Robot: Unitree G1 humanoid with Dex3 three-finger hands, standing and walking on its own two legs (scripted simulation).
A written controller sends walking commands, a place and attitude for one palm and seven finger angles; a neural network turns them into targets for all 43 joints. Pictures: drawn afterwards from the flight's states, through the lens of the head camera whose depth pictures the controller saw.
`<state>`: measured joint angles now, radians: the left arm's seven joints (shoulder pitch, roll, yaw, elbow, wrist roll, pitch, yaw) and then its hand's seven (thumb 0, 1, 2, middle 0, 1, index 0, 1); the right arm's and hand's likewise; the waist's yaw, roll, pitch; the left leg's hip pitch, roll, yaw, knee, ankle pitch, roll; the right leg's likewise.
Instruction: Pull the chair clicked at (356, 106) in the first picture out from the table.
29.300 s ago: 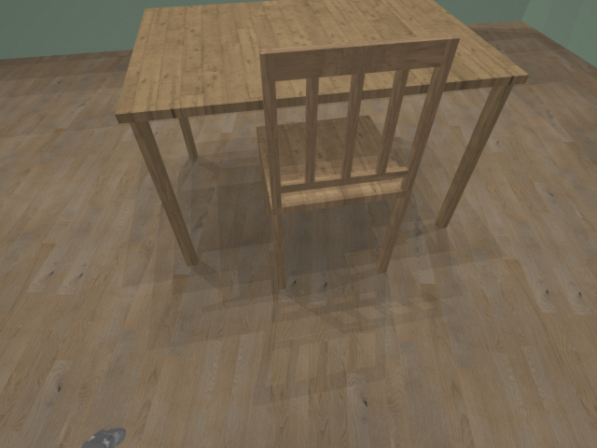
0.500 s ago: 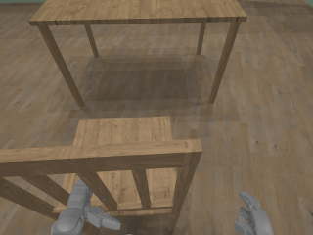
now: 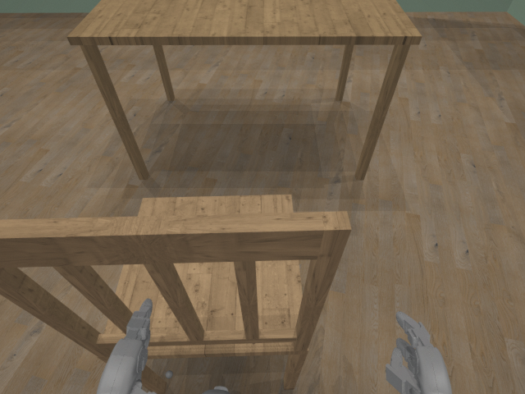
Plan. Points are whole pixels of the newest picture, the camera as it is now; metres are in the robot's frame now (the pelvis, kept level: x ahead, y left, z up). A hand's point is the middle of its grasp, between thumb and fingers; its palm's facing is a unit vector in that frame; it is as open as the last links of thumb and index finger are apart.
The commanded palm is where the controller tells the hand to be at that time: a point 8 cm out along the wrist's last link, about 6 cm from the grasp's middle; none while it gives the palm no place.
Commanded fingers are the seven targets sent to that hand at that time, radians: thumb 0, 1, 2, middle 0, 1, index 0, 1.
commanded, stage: draw the fingers out of the gap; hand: left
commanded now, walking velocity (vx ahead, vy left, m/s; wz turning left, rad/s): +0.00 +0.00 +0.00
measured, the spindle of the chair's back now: (181, 305) +0.26 +0.15 -0.01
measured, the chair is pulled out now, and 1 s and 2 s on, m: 0.76 0.76 0.73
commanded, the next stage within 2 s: draw the hand back to the body in 0.22 s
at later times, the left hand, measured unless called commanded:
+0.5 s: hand out of the picture +0.13 +0.15 +0.02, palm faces +0.11 -0.99 -0.05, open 17.5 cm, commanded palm +0.09 +0.20 +0.04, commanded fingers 0.00 -0.55 0.20 0.00 0.00 0.00 0.00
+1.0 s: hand (108, 376) +0.14 +0.18 +0.09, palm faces +0.10 -0.93 -0.35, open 16.0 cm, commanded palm +0.11 +0.25 +0.13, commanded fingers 0.00 -0.04 0.44 -0.07 -0.10 -0.07 -0.10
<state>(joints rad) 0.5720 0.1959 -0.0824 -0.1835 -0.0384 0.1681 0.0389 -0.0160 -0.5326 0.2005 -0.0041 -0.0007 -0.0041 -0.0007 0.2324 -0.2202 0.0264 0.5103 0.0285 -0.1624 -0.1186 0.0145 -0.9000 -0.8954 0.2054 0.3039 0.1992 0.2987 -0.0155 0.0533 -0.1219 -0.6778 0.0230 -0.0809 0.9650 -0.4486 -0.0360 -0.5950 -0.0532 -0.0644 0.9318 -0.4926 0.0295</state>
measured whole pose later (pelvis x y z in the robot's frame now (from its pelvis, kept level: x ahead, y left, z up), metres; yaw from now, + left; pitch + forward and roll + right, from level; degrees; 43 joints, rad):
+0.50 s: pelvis -0.01 +0.00 -0.02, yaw +0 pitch +10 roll -3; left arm 0.80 0.17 -0.06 -0.39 -0.12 -0.07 0.00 -0.02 -0.53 0.20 -0.01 0.00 -0.01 0.00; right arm 0.24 -0.19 -0.01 0.51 0.04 -0.20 -0.12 0.01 -0.90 -0.90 0.21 0.30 0.20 0.30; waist 0.02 0.04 -0.15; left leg -0.77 0.03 -0.10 1.07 -0.49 -0.04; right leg -0.67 -0.04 -0.08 1.03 -0.53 0.02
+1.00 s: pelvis -0.01 -0.01 +0.01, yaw -1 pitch +3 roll -2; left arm 0.75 0.35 0.06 -0.47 -0.07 -0.01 0.05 -0.02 -0.35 0.29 -0.05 -0.05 -0.14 -0.08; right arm 0.23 -0.20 0.02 0.56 0.05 -0.16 -0.16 0.02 -0.90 -0.90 0.20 0.30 0.20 0.30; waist 0.05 0.08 -0.08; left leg -0.52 0.06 -0.08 0.91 -0.43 -0.05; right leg -0.44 -0.02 -0.07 0.85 -0.46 0.01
